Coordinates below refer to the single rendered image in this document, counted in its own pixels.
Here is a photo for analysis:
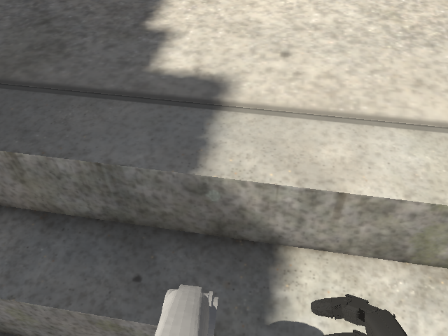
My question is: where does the right robot hand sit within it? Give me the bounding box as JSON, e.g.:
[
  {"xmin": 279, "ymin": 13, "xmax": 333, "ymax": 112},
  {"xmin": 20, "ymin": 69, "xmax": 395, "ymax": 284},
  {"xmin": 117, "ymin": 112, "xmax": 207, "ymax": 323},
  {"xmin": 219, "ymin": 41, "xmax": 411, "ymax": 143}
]
[{"xmin": 311, "ymin": 294, "xmax": 407, "ymax": 336}]

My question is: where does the left robot thigh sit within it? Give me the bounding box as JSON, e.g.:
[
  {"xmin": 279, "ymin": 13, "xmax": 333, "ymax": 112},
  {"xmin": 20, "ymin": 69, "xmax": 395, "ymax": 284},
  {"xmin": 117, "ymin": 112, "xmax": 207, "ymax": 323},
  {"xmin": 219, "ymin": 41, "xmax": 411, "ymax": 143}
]
[{"xmin": 155, "ymin": 284, "xmax": 218, "ymax": 336}]

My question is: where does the left robot shin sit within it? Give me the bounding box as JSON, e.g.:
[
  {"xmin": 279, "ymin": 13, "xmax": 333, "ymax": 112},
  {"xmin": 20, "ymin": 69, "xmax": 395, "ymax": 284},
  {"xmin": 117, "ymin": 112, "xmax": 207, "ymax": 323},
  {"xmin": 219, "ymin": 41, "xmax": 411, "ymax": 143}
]
[{"xmin": 162, "ymin": 289, "xmax": 178, "ymax": 308}]

